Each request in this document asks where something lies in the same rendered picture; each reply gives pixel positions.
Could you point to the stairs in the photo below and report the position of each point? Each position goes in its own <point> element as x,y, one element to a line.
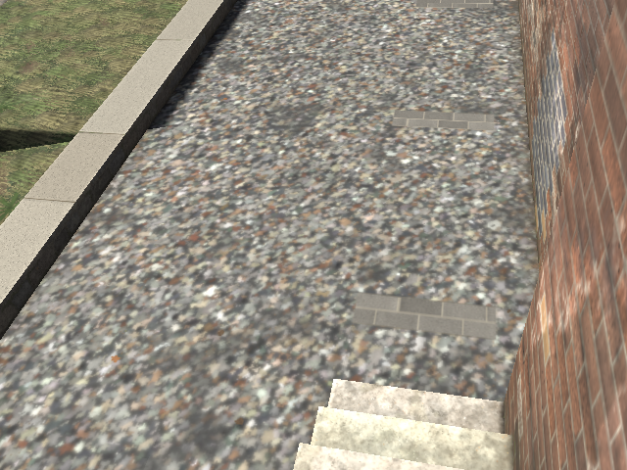
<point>375,427</point>

